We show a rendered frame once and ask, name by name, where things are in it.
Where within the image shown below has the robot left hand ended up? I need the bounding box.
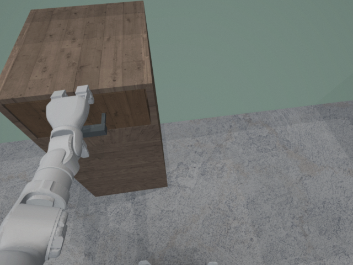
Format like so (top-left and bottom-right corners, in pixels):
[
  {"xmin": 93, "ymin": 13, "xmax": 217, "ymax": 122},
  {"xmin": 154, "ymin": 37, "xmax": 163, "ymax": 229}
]
[{"xmin": 46, "ymin": 85, "xmax": 94, "ymax": 158}]

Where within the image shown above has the handle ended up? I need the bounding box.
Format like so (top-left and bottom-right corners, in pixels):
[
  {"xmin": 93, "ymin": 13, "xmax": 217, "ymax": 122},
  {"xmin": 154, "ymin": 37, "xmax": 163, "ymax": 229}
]
[{"xmin": 81, "ymin": 113, "xmax": 107, "ymax": 138}]

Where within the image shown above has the robot left forearm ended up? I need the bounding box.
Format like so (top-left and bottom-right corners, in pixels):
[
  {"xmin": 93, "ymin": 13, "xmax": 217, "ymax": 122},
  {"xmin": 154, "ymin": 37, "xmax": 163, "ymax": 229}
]
[{"xmin": 0, "ymin": 126, "xmax": 83, "ymax": 242}]

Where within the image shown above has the robot left upper arm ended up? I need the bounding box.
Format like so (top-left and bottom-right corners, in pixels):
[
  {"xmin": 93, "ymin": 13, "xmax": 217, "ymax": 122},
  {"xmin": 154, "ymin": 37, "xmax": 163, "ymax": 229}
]
[{"xmin": 0, "ymin": 203, "xmax": 68, "ymax": 265}]

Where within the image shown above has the drawer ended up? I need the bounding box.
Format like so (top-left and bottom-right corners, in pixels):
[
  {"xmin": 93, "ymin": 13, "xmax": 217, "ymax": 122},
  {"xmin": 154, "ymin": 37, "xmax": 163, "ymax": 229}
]
[{"xmin": 4, "ymin": 89, "xmax": 151, "ymax": 138}]

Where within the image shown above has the cabinet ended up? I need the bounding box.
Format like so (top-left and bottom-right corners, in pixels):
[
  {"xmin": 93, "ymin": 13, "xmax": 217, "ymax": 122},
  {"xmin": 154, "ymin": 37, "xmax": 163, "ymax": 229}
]
[{"xmin": 0, "ymin": 1, "xmax": 168, "ymax": 197}]

